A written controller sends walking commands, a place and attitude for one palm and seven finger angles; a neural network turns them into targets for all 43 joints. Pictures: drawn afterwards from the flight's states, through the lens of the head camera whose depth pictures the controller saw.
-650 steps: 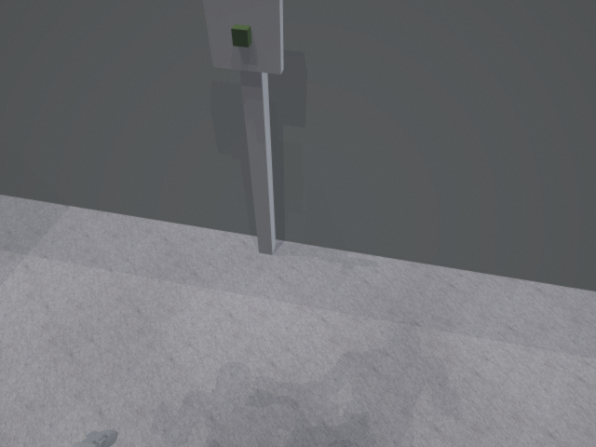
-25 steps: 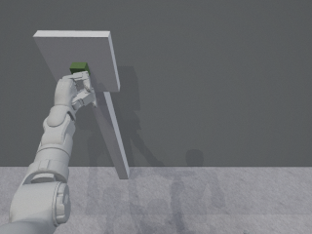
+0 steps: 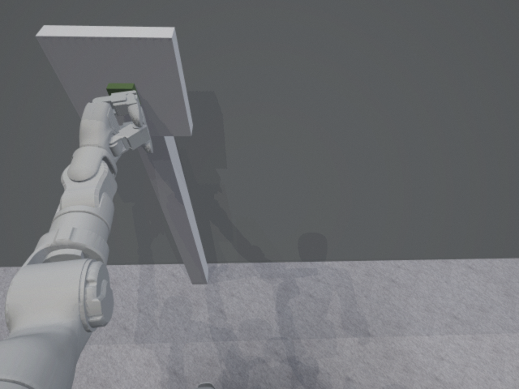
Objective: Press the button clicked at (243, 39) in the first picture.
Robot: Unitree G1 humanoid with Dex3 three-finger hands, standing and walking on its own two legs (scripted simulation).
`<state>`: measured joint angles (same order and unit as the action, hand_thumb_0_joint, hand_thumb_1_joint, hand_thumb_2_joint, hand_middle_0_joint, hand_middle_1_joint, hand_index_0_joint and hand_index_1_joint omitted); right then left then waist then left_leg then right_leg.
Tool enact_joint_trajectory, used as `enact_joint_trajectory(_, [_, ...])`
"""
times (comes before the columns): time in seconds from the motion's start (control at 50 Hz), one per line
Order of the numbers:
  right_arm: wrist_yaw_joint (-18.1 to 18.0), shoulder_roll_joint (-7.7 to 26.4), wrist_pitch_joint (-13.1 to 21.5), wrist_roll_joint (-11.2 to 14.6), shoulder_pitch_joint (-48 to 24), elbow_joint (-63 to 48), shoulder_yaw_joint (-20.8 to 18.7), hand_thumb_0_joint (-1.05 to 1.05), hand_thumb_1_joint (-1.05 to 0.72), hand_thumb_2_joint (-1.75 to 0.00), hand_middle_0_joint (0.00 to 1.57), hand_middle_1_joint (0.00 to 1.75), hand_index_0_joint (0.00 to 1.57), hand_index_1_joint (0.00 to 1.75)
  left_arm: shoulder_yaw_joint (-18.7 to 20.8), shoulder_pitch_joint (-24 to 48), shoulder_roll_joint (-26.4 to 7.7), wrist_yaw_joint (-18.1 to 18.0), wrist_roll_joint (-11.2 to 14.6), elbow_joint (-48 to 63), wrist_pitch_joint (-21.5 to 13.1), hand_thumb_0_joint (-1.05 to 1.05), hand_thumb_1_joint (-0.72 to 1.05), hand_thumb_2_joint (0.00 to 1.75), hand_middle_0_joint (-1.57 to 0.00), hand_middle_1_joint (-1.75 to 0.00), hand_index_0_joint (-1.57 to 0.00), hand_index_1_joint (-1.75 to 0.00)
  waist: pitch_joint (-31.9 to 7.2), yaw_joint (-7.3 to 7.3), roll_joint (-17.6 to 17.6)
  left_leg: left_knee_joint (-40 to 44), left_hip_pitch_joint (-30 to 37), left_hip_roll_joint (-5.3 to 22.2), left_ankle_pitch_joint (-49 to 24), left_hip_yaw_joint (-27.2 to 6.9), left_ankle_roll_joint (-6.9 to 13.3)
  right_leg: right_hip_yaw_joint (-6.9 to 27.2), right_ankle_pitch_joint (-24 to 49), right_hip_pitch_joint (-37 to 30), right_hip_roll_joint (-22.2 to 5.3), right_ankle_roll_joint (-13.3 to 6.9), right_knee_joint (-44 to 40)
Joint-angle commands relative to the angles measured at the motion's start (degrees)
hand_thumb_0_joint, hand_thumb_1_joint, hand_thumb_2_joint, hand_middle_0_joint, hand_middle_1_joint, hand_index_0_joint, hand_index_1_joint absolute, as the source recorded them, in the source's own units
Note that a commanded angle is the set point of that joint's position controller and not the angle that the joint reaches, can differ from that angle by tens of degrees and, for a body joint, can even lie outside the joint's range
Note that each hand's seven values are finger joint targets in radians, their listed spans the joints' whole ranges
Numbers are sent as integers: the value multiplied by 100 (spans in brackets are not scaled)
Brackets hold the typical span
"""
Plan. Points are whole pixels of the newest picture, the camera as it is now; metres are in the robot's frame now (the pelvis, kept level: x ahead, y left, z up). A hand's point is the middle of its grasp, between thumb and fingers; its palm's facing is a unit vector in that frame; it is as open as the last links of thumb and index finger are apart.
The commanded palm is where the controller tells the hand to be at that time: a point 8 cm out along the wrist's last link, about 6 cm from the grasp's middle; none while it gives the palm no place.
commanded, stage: press the button with the knuckle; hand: left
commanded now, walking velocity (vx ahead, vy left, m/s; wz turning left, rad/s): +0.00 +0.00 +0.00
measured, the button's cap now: (125, 92) +0.54 +0.19 +0.16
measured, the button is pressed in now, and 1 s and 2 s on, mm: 13 0 0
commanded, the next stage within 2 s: hold the button down briefly in 0.10 s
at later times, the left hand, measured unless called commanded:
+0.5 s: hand (142, 128) +0.48 +0.17 +0.14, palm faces -0.01 -1.00 -0.01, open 3.0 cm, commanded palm +0.49 +0.21 +0.13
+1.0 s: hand (139, 139) +0.46 +0.17 +0.13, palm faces +0.00 -1.00 +0.01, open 3.1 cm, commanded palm +0.42 +0.22 +0.13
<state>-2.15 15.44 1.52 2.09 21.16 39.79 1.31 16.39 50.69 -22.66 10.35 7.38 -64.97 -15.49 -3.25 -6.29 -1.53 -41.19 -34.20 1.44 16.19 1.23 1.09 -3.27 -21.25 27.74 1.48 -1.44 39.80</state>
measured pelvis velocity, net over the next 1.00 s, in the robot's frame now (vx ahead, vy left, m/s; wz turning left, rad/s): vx -0.01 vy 0.01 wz -0.03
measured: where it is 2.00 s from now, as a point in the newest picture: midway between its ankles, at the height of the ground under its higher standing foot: outside the picture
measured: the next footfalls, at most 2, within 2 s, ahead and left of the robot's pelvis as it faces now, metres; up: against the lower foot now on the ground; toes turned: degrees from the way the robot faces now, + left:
none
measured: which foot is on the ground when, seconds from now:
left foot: down 0.00-1.00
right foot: down 0.00-1.00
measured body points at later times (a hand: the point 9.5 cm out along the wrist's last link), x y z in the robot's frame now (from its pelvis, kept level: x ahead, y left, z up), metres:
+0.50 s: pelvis -0.02 +0.00 -0.01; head +0.05 +0.02 +0.44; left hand +0.48 +0.22 +0.14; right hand -0.02 -0.27 -0.12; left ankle +0.04 +0.11 -0.71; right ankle -0.02 -0.10 -0.71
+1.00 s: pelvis -0.01 +0.01 +0.00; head +0.04 +0.01 +0.44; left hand +0.46 +0.22 +0.13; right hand +0.03 -0.25 -0.12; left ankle +0.04 +0.11 -0.71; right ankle -0.02 -0.10 -0.71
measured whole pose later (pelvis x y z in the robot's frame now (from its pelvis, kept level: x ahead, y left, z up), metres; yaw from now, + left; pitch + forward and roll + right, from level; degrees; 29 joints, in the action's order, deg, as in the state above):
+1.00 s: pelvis -0.01 +0.01 +0.00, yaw -1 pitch +9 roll -2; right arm -1.7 15.3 2.7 2.2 23.1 36.4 1.5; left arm 17.5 46.1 -21.9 10.0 8.0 -58.5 -13.8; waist -4.1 -6.3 -1.9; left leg -43.3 -36.1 2.0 16.6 2.4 1.8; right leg -1.9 -20.8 29.9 1.9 -0.8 41.4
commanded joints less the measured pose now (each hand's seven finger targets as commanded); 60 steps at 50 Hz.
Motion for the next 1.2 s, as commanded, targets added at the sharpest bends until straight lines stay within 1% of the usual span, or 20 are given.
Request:
enact_joint_trajectory(0.0, [-58,984,217,-13,521,-395,-325,0,-90,-90,20,30,20,30,142,3650,-1322,-165,49,1170,-442,0,90,90,-130,-150,-130,-150,-1922,-388,-189,336,1849,-60,-388,-380,135,305,775,568,96,95,-682])
enact_joint_trajectory(0.08, [-68,1011,262,-17,616,-333,-297,0,-90,-90,20,30,20,30,133,3922,-1422,-181,30,917,-440,0,90,90,-130,-150,-130,-150,-1727,-503,-64,333,1574,-51,11,-408,150,320,447,708,110,109,-717])
enact_joint_trajectory(0.14, [-74,1039,320,-15,677,-277,-292,0,-90,-90,20,30,20,30,-34,4178,-1300,-186,40,906,-422,0,90,90,-130,-150,-130,-150,-1733,-578,-300,361,1611,-32,239,-450,123,295,253,937,104,113,-696])
enact_joint_trajectory(0.18, [-87,1067,344,-14,730,-260,-281,0,-90,-90,20,30,20,30,14,4164,-1382,-197,59,756,-376,0,90,90,-130,-150,-130,-150,-1717,-631,-104,341,1490,-20,300,-448,150,307,216,901,110,125,-711])
enact_joint_trajectory(0.26, [-114,1111,407,-2,766,-271,-258,0,-90,-90,20,30,20,30,142,4230,-1703,-156,53,699,-321,0,90,90,-130,-150,-130,-150,-1752,-599,-169,345,1245,-21,558,-421,150,346,13,853,83,147,-717])
enact_joint_trajectory(0.3, [-101,1084,431,-9,789,-290,-257,0,-90,-90,20,30,20,30,22,4277,-1535,-143,28,701,-332,0,90,90,-130,-150,-130,-150,-1805,-621,-336,329,1345,-11,537,-444,137,316,15,972,92,132,-672])
enact_joint_trajectory(0.4, [-96,1123,478,-25,842,-299,-246,0,-90,-90,20,30,20,30,160,4289,-1699,-186,63,635,-321,0,90,90,-130,-150,-130,-150,-1772,-624,-146,318,1178,-7,634,-459,149,323,-58,935,101,142,-673])
enact_joint_trajectory(0.44, [-87,1108,500,-29,825,-305,-251,0,-90,-90,20,30,20,30,81,4353,-1628,-183,32,669,-324,0,90,90,-130,-150,-130,-150,-1747,-632,-310,319,1214,-7,741,-462,132,310,-133,1037,100,136,-659])
enact_joint_trajectory(0.48, [-82,1130,499,-41,863,-307,-247,0,-90,-90,20,30,20,30,269,4302,-1842,-214,25,608,-327,0,90,90,-130,-150,-130,-150,-1759,-607,-196,281,1111,-16,692,-453,153,326,-101,947,105,130,-650])
enact_joint_trajectory(0.56, [-53,1110,485,-49,825,-404,-245,0,-90,-90,20,30,20,30,237,4103,-1797,-179,-34,504,-285,0,90,90,-130,-150,-130,-150,-1720,-565,-237,272,1004,-37,814,-426,142,322,-199,978,100,128,-628])
enact_joint_trajectory(0.74, [-5,1046,387,-61,739,-669,-305,0,-90,-90,20,30,20,30,527,3223,-1835,-98,11,978,-321,0,90,90,-130,-150,-130,-150,-2052,-206,-213,242,1286,-19,175,-377,128,240,251,632,133,84,-520])
enact_joint_trajectory(0.76, [8,1018,380,-49,702,-723,-302,0,-90,-90,20,30,20,30,457,3048,-1670,-75,43,1068,-319,0,90,90,-130,-150,-130,-150,-2029,-152,-279,259,1351,-28,103,-353,122,225,307,605,146,71,-520])
enact_joint_trajectory(0.8, [0,1014,336,-28,651,-785,-315,0,-90,-90,20,30,20,30,557,2723,-1708,-57,94,1186,-309,0,90,90,-130,-150,-130,-150,-2013,-84,-42,262,1346,-19,-66,-314,142,232,493,433,152,79,-535])
enact_joint_trajectory(0.86, [-15,971,298,18,506,-866,-309,0,-90,-90,20,30,20,30,410,2488,-1491,-53,142,1502,-233,0,90,90,-130,-150,-130,-150,-1722,-46,-159,346,1398,-16,53,-300,132,201,406,507,164,69,-584])
enact_joint_trajectory(0.9, [-21,951,300,34,427,-927,-328,0,-90,-90,20,30,20,30,389,2298,-1397,-88,150,1834,-230,0,90,90,-130,-150,-130,-150,-1857,55,-264,374,1613,-20,-92,-313,119,174,499,450,165,43,-556])
enact_joint_trajectory(0.92, [-16,923,306,38,376,-942,-315,0,-90,-90,20,30,20,30,183,2220,-1127,-103,163,1925,-182,0,90,90,-130,-150,-130,-150,-1829,23,-386,394,1738,-15,-121,-325,103,150,514,526,168,35,-554])
enact_joint_trajectory(1.06, [16,878,345,75,124,-1061,-358,0,-90,-90,20,30,20,30,75,1181,-805,-84,346,3090,-80,0,90,90,-130,-150,-130,-150,-2112,227,-60,388,2162,-35,-973,-280,106,137,1404,-49,181,17,-545])
enact_joint_trajectory(1.1, [27,854,339,88,13,-1130,-353,0,-90,-90,20,30,20,30,107,683,-786,-80,377,3423,-6,0,90,90,-130,-150,-130,-150,-2072,314,-100,391,2221,-44,-1278,-245,117,139,1740,-212,163,15,-533])
enact_joint_trajectory(1.12, [40,821,337,95,-64,-1158,-349,0,-90,-90,20,30,20,30,-51,556,-587,-70,392,3653,42,0,90,90,-130,-150,-130,-150,-2033,306,-216,392,2339,-50,-1385,-230,113,131,1840,-201,158,19,-544])
enact_joint_trajectory(1.18, [28,805,336,109,-244,-1236,-325,0,-90,-90,20,30,20,30,-68,70,-530,-79,479,4090,209,0,90,90,-130,-150,-130,-150,-1722,358,30,434,2187,-82,-1367,-208,141,134,1967,-388,148,31,-619])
